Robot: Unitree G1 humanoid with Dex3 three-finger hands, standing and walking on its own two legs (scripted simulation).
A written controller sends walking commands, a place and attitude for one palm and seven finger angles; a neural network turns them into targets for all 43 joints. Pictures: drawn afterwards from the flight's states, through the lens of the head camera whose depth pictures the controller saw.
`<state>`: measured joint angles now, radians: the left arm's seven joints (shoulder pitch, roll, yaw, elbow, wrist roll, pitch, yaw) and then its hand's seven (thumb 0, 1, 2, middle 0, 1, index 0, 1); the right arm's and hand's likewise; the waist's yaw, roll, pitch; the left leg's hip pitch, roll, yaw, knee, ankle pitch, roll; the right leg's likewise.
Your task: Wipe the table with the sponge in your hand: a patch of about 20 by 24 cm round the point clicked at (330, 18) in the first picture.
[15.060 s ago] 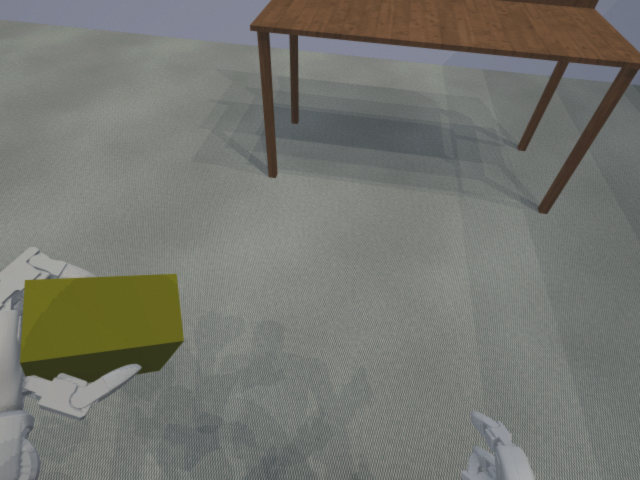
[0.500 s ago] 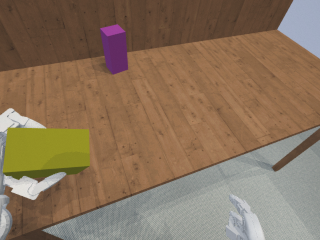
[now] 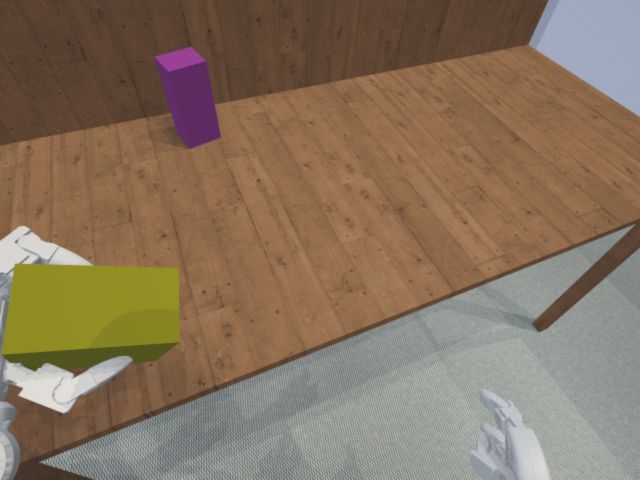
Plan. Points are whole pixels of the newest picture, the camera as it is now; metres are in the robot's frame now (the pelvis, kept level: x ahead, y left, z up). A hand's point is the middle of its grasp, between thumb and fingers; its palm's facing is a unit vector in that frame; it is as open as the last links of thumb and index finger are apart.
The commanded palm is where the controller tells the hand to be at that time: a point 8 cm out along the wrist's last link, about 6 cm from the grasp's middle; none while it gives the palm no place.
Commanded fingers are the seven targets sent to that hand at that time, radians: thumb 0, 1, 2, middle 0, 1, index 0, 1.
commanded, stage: come to a stop and stand still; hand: left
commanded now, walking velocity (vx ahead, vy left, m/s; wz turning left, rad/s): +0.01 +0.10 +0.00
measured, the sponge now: (121, 320) +0.23 +0.21 +0.14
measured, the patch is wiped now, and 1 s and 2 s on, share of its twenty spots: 0.00 0.00 0.00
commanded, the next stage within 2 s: look again from close up in 0.84 s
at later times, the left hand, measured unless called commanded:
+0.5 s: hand (15, 303) +0.23 +0.30 +0.16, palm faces +0.35 -0.85 -0.39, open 10.6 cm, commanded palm +0.17 +0.33 +0.18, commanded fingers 0.00 0.10 1.30 -1.20 -1.60 -1.20 -1.60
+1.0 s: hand out of the picture +0.23 +0.34 +0.15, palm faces +0.39 -0.85 -0.36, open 10.6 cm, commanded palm +0.17 +0.36 +0.18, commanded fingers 0.00 0.10 1.30 -1.20 -1.60 -1.20 -1.60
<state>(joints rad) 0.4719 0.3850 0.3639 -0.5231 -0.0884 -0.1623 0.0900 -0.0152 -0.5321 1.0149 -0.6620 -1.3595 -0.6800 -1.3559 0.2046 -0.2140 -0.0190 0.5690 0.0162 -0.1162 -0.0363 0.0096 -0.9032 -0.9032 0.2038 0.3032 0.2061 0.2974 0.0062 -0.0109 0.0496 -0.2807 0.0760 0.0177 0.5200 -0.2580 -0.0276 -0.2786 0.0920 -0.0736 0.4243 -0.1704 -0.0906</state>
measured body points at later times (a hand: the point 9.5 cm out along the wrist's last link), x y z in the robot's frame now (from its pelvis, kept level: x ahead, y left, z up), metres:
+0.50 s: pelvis +0.01 +0.05 +0.00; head +0.04 +0.06 +0.45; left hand +0.21 +0.34 +0.18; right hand +0.19 -0.17 -0.07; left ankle +0.01 +0.14 -0.74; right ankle +0.04 -0.06 -0.74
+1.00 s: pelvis +0.01 +0.08 +0.00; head +0.04 +0.12 +0.45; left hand +0.20 +0.38 +0.17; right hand +0.21 -0.12 -0.06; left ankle +0.01 +0.14 -0.74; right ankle +0.04 -0.06 -0.74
